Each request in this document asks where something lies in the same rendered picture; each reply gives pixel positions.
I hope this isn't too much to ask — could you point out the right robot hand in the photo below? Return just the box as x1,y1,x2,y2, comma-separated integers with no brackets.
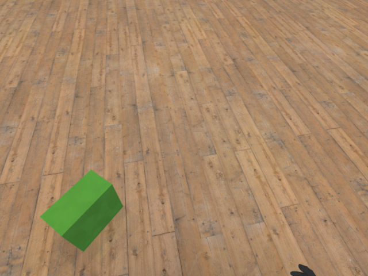
290,264,316,276

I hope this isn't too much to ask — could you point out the carton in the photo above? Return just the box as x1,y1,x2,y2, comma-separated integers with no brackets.
40,170,123,252

